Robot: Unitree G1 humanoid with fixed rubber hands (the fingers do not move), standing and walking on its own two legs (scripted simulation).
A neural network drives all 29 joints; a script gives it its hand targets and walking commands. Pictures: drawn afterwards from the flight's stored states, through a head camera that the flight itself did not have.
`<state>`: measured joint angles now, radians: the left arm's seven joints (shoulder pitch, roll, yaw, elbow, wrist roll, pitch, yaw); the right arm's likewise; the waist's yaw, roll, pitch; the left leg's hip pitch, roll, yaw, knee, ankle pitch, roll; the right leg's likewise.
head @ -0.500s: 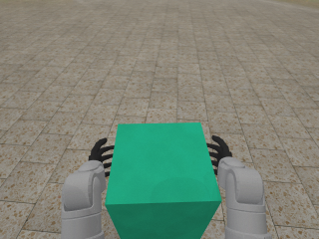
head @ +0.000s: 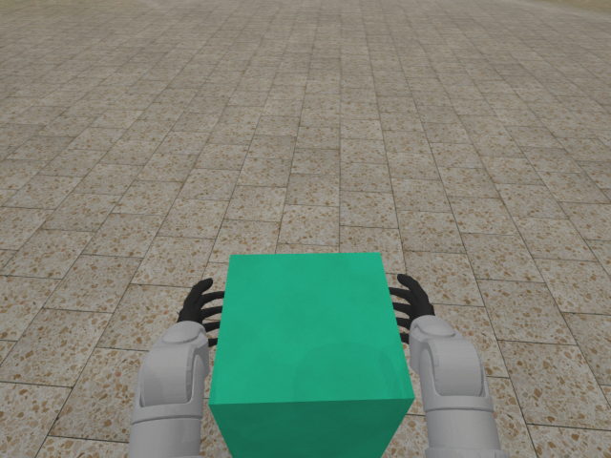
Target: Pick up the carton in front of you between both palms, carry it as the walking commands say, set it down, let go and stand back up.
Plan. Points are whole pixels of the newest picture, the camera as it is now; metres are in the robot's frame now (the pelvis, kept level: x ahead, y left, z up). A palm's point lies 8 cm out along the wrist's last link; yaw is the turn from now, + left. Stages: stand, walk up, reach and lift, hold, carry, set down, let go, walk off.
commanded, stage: carry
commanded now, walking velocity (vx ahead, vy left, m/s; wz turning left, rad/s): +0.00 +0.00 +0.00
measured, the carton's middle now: (306, 362) +0.26 +0.00 -0.02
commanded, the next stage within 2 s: hold in 0.56 s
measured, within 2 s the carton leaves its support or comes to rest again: neither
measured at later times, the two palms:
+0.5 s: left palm (192, 343) +0.26 +0.15 +0.05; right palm (420, 338) +0.26 -0.15 +0.05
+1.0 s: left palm (181, 376) +0.21 +0.15 +0.05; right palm (426, 363) +0.22 -0.15 +0.05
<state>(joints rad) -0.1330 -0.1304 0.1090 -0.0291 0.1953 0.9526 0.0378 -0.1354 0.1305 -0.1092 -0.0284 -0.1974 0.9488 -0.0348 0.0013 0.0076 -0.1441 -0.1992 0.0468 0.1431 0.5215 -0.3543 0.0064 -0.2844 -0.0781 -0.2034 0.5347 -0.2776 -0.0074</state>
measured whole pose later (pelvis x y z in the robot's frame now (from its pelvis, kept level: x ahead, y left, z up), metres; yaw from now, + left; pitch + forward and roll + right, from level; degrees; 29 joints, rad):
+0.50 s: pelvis -0.03 +0.00 +0.00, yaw +0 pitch +2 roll +0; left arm -0.22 -0.14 0.18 0.19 0.25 0.73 0.02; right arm -0.22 0.14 -0.18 0.18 -0.25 0.73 -0.01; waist 0.00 0.00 -0.11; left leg -0.24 0.04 0.15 0.51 -0.30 0.02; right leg -0.32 -0.08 -0.20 0.50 -0.21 -0.01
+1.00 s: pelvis -0.07 +0.00 +0.01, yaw +2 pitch -10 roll +0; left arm -0.26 -0.15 0.21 0.26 0.27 0.71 0.00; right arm -0.25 0.15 -0.21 0.22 -0.28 0.73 -0.01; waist -0.01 0.02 0.07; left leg -0.04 0.01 0.05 0.43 -0.23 0.02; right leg -0.09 -0.02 -0.07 0.40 -0.14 -0.01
